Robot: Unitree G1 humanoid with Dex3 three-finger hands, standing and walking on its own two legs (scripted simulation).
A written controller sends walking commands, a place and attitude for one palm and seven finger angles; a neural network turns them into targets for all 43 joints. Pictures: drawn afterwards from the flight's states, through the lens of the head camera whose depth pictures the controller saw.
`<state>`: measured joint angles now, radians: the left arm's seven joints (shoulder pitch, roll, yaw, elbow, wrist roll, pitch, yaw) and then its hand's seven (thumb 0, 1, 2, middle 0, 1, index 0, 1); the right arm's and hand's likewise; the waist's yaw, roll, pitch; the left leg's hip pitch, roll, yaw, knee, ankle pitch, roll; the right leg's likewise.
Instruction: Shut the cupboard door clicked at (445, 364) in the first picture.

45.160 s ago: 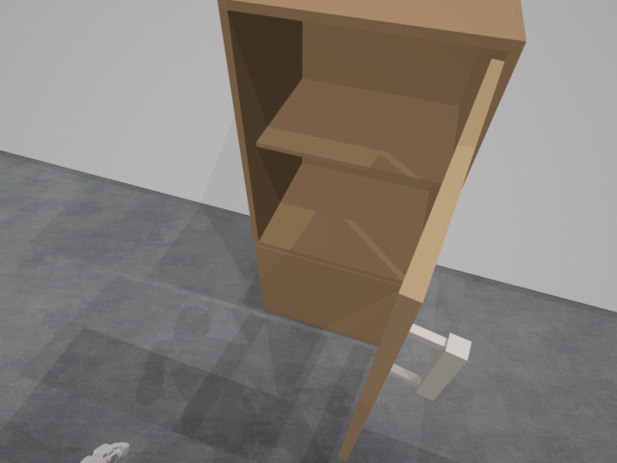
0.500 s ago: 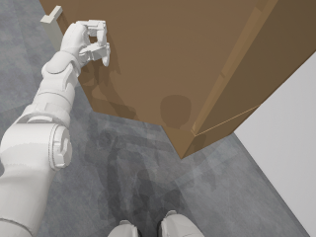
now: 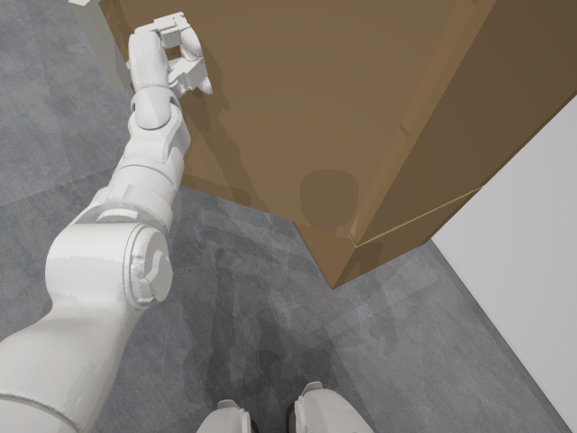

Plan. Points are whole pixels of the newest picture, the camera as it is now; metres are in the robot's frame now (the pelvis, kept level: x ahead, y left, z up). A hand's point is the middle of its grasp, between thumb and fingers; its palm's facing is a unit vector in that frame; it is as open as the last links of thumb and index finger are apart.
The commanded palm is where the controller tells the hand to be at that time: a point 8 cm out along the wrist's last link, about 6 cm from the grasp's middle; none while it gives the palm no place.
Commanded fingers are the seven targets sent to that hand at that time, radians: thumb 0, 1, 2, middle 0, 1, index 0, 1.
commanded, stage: pull the fist back off the door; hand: left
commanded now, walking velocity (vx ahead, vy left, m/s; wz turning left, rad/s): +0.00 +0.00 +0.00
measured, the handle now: (113, 36) +0.63 +0.15 +0.13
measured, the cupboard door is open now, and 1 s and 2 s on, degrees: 44 44 44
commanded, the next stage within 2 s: draw the hand back to the body in 0.66 s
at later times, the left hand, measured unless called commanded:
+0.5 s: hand (181, 132) +0.47 +0.07 +0.12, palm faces +0.03 -1.00 -0.02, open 3.1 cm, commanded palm +0.45 +0.11 +0.14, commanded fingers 0.00 0.90 0.90 -1.30 -1.50 -1.30 -1.50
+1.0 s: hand (153, 135) +0.45 +0.09 +0.14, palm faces +0.04 -1.00 -0.04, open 3.1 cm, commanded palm +0.40 +0.14 +0.16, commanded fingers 0.00 0.90 0.90 -1.30 -1.50 -1.30 -1.50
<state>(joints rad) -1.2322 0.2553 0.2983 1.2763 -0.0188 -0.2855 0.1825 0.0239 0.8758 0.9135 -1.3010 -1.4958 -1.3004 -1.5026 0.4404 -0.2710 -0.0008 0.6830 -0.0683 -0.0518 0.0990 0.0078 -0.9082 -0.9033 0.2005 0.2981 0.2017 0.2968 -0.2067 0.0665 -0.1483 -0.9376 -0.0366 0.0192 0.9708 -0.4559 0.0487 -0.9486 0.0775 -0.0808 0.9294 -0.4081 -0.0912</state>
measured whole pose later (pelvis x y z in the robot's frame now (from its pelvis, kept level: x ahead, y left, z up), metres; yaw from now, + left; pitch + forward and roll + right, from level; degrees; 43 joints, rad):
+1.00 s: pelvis +0.00 +0.02 +0.03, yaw -3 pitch +12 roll +0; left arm -0.66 0.13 0.18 0.87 -0.04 -0.38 0.13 0.02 0.90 0.90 -1.30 -1.50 -1.30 -1.50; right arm 0.43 -0.24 0.00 0.65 0.00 0.02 0.08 0.01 -0.91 -0.90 0.20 0.30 0.20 0.30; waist -0.09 0.05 -0.12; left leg -0.59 -0.05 0.08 0.78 -0.40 0.08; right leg -0.63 0.08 0.00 0.78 -0.36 -0.06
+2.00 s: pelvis +0.00 +0.04 +0.07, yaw +1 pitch -4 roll -1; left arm 0.49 0.39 0.33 -0.40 -0.09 -0.02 0.09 0.02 0.89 0.90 -0.42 -0.52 -0.42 -0.53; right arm 0.22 -0.24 0.02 0.62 0.04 -0.02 -0.04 0.02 -0.91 -0.90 0.20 0.30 0.20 0.30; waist 0.05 0.09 -0.02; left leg -0.10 -0.08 0.01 0.42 -0.26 0.09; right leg -0.10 0.05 -0.04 0.38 -0.21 -0.03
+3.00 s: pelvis -0.03 +0.04 +0.05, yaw -1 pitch +1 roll -1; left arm 0.56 0.46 0.42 -0.48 -0.07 -0.15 0.12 0.02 0.89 0.90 -0.22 -0.30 -0.22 -0.30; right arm 0.19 -0.24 -0.01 0.54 0.03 0.06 -0.08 0.02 -0.91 -0.90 0.20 0.30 0.20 0.30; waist -0.01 0.01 -0.05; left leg -0.33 -0.08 0.05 0.59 -0.28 0.11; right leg -0.35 0.04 -0.01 0.57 -0.24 -0.02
